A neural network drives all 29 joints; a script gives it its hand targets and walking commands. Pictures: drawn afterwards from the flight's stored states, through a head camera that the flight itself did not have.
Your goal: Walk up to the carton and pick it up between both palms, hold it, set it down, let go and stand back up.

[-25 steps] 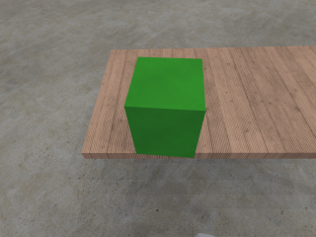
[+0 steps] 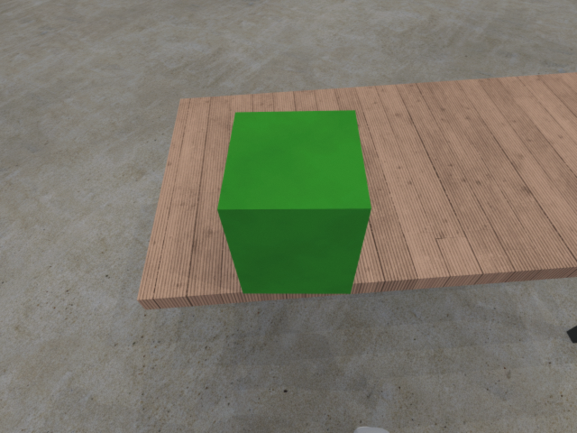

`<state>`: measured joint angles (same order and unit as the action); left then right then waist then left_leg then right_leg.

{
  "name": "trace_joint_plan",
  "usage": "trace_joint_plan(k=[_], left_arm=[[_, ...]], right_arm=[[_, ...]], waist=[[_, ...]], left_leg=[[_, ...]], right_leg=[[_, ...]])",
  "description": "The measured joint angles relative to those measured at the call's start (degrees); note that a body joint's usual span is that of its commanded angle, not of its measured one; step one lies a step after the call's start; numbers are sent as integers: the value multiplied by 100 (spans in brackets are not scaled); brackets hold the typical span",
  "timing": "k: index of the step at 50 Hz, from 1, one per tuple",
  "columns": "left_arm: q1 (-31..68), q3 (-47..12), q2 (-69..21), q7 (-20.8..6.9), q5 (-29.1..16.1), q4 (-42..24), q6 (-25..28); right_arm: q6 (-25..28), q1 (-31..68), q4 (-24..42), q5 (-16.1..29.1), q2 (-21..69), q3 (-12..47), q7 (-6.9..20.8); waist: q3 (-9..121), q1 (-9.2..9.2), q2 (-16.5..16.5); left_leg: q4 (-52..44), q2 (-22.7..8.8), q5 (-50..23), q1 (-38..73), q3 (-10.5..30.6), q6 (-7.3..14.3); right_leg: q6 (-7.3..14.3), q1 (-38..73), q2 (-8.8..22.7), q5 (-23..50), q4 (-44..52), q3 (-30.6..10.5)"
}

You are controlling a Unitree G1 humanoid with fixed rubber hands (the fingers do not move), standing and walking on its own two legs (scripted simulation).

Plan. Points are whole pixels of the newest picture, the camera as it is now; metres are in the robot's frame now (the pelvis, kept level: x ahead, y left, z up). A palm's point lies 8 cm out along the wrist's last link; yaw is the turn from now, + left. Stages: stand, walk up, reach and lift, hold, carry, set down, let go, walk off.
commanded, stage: walk up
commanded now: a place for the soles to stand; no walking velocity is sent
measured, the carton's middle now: (295, 207) +0.47 +0.02 +0.00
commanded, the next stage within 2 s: none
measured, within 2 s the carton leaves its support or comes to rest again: neither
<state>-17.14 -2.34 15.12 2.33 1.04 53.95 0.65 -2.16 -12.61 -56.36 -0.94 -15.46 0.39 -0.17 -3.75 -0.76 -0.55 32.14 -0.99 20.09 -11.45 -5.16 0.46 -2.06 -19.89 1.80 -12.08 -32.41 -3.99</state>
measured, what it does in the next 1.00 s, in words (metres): shifts its weight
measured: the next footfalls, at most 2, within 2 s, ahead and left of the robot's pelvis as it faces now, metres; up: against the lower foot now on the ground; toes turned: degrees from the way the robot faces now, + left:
none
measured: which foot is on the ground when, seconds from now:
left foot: down 0.00-1.00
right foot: down 0.00-1.00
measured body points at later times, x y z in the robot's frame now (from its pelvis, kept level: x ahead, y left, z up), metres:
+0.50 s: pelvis +0.00 +0.02 +0.00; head +0.02 +0.00 +0.45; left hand +0.07 +0.28 -0.13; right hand +0.02 -0.26 -0.15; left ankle -0.03 +0.11 -0.73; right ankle +0.05 -0.14 -0.73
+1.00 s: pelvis +0.05 +0.02 +0.00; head +0.07 +0.03 +0.45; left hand +0.14 +0.26 -0.14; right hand +0.03 -0.22 -0.14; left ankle -0.02 +0.12 -0.73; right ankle +0.04 -0.11 -0.72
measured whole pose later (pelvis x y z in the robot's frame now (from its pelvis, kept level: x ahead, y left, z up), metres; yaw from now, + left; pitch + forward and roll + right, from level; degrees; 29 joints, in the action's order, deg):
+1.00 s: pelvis +0.05 +0.02 +0.00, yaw -6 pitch +0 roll -1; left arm -13.8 -2.2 13.0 1.5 2.0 53.7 1.0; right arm 0.5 -20.6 -55.3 -0.8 -12.8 1.5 -0.8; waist -2.3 0.5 0.0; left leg 28.5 -0.4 23.0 -5.1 -5.8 1.9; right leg 1.0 -16.4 -0.3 -14.8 -34.5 -1.5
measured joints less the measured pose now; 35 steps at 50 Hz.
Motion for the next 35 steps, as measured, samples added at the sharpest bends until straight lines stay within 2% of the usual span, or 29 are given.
trace_joint_plan(k=[6,12,18,21,23,25,28,30,32,35], left_arm=[[200,39,108,17,-7,-160,-59],[301,63,155,40,-4,-305,-83],[264,33,102,31,-20,-438,-59],[252,7,68,29,-40,-478,-83],[188,16,57,7,-15,-455,-120],[69,24,45,-33,-3,-386,-191],[-99,58,31,-83,58,-319,-180],[-187,88,37,-100,78,-306,-93],[-223,106,27,-95,93,-301,8],[-141,67,-161,-85,114,-279,67]], right_arm=[[-59,10,114,-3,-68,-15,-10],[-132,23,213,32,-72,5,3],[-222,63,341,7,-108,29,38],[-224,49,424,-17,-170,17,52],[-146,-31,448,-49,-174,15,73],[-31,-231,444,-20,-139,26,84],[24,-541,274,-5,-46,62,40],[22,-683,159,-31,27,92,25],[34,-770,84,-54,69,118,42],[45,-801,27,-58,14,130,58]], waist=[[12,21,95],[20,53,133],[-4,72,50],[-11,83,-10],[22,83,1],[142,120,-2],[267,167,-45],[271,148,17],[222,136,124],[128,146,-38]], left_leg=[[137,4,99,-28,-138,38],[312,-53,216,-18,-278,66],[534,-129,331,-113,-358,28],[506,-51,316,-207,-322,53],[363,30,281,-169,-354,106],[94,58,110,-56,-404,162],[-170,-33,64,142,-398,147],[-272,-72,80,283,-452,105],[-177,-61,186,342,-514,66],[139,-205,417,317,-446,27]], right_leg=[[12,-109,-22,-68,-184,-143],[127,-186,-109,-129,-398,-271],[3,-285,-184,-178,-533,-349],[-28,-360,-163,-112,-464,-397],[20,-366,-135,-128,-389,-479],[133,-370,-159,-514,-423,-537],[208,-318,-233,-770,-601,-160],[283,-165,-244,-521,-443,64],[348,78,-218,-72,-102,153],[278,168,-325,-299,-178,222]])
